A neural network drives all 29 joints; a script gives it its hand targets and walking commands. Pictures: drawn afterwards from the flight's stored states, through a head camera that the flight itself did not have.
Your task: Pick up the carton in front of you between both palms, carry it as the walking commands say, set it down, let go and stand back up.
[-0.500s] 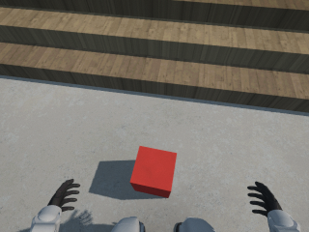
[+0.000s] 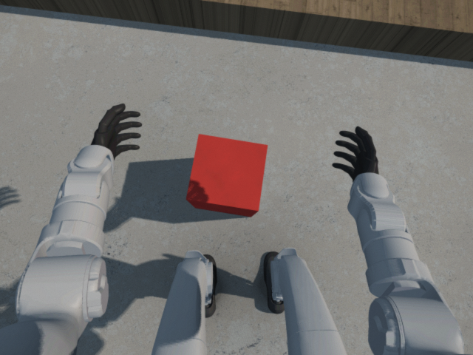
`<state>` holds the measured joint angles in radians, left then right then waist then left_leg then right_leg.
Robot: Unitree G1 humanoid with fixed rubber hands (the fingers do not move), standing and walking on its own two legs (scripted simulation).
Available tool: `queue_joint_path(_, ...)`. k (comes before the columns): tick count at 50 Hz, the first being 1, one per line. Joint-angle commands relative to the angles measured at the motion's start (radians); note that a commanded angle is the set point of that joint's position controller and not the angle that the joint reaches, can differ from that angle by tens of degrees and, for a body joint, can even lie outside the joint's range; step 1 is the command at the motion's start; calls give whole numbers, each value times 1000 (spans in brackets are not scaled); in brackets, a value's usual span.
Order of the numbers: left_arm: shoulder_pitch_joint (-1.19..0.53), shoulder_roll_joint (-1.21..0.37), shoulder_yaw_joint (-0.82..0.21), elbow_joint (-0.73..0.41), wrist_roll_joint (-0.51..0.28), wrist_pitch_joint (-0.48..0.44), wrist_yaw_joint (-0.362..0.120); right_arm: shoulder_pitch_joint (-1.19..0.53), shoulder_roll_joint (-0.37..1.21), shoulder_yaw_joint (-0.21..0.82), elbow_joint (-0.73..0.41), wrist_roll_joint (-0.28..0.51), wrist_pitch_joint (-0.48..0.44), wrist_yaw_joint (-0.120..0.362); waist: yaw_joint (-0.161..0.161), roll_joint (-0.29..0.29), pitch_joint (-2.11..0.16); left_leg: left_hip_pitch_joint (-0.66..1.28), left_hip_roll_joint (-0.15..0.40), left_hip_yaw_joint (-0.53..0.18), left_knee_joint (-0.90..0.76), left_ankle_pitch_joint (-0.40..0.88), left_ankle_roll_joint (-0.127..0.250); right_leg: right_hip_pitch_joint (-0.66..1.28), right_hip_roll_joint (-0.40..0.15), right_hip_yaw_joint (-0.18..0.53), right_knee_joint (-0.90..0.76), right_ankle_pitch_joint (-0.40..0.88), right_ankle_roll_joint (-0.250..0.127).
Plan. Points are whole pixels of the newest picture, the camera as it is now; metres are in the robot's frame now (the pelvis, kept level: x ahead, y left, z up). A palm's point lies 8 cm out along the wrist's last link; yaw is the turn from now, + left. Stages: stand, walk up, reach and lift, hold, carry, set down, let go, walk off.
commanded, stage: reach and lift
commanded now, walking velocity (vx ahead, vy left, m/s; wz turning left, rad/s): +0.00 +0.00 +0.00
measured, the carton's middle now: (227, 179) +0.46 +0.02 -0.55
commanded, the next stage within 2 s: none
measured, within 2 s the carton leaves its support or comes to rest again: leaves its support in 1.92 s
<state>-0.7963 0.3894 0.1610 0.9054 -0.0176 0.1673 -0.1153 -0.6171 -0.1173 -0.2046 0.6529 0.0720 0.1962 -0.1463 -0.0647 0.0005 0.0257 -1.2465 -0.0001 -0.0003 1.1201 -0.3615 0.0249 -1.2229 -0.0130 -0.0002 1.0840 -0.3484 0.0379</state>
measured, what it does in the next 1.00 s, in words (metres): lowers itself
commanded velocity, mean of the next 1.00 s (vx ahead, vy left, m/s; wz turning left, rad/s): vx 0.00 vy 0.00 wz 0.00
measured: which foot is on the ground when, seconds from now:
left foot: down 0.00-1.00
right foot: down 0.00-1.00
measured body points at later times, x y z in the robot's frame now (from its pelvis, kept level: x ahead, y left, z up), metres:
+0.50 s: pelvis +0.00 +0.01 -0.08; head +0.31 +0.04 +0.24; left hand +0.52 +0.20 -0.23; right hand +0.46 -0.18 -0.22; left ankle +0.08 +0.10 -0.64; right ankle +0.08 -0.14 -0.64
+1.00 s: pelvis -0.05 -0.01 -0.27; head +0.31 +0.01 +0.00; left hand +0.51 +0.19 -0.44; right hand +0.45 -0.18 -0.44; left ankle +0.08 +0.10 -0.64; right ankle +0.08 -0.14 -0.64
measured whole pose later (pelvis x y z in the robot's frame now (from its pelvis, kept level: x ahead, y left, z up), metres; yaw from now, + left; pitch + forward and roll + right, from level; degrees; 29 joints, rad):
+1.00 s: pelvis -0.05 -0.01 -0.27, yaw -3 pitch +40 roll -5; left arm -1.42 0.52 0.00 1.20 -0.19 0.06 -0.02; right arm -1.23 -0.13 -0.21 0.94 0.18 0.08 -0.22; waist -0.05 -0.04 0.24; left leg -2.26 0.01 -0.05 2.06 -0.50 0.01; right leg -2.22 0.04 -0.02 2.01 -0.49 0.05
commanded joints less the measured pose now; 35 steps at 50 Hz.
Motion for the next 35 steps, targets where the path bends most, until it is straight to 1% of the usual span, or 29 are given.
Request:
queue_joint_path(1, -393, 157, 28, -28, 4, -7, -4, -315, -66, -49, -74, -3, -4, -22, -10, 85, -731, 391, -36, -38, -135, 43, -21, 182, 63, -54, -82, 24, 25)
queue_joint_path(5, -592, 168, 36, 59, 26, -4, -12, -477, -42, -114, -36, -30, 1, -38, -27, 98, -800, 339, -39, -49, -122, -46, -24, 117, 68, -77, -49, -17, 26)
queue_joint_path(8, -669, 173, 53, 99, 59, -4, -12, -526, -29, -167, -30, -65, -1, -42, -36, 117, -870, 344, -43, -53, -109, -38, -28, 84, 75, -89, -29, 1, 26)
queue_joint_path(10, -690, 170, 64, 108, 83, -6, -9, -527, -19, -194, -34, -89, -6, -39, -36, 132, -915, 362, -46, -53, -103, 6, -29, 64, 80, -93, -23, 31, 25)
queue_joint_path(13, -693, 137, 76, 115, 110, -21, -3, -514, 8, -223, -32, -122, -28, -24, -33, 146, -931, 357, -50, -56, -73, 108, -31, -4, 87, -97, -3, 75, 25)
queue_joint_path(17, -654, 72, 86, 107, 128, -57, 13, -479, 29, -248, -12, -149, -81, 1, -27, 158, -944, 303, -47, -67, 19, 282, -33, -157, 96, -99, 70, 139, 28)
queue_joint_path(20, -593, 37, 89, 106, 131, -78, 29, -437, 26, -252, 23, -151, -117, 12, -20, 157, -943, 230, -43, -81, 110, 377, -34, -287, 99, -98, 152, 174, 35)
queue_joint_path(24, -527, 30, 75, 84, 104, -108, 54, -399, 16, -223, 59, -118, -158, 15, -2, 142, -963, 105, -43, -89, 243, 449, -34, -408, 104, -88, 274, 223, 46)
queue_joint_path(27, -527, 65, 49, 47, 57, -129, 78, -406, 1, -164, 51, -58, -181, 6, 23, 128, -1040, 80, -39, -89, 357, 523, -32, -478, 105, -85, 372, 259, 57)
queue_joint_path(29, -538, 97, 16, 11, 12, -139, 92, -415, -20, -119, 31, -13, -189, -7, 30, 135, -1118, 73, -37, -83, 425, 546, -32, -477, 104, -83, 435, 279, 58)
queue_joint_path(32, -567, 139, -30, -36, -52, -143, 101, -442, -50, -66, 3, 35, -188, -29, 28, 140, -1198, 22, -36, -64, 512, 509, -35, -450, 100, -81, 519, 287, 52)
queue_joint_path(35, -616, 179, -61, -65, -103, -138, 98, -492, -66, -35, -34, 71, -173, -50, 27, 133, -1234, -60, -32, -41, 572, 399, -34, -401, 98, -82, 589, 256, 47)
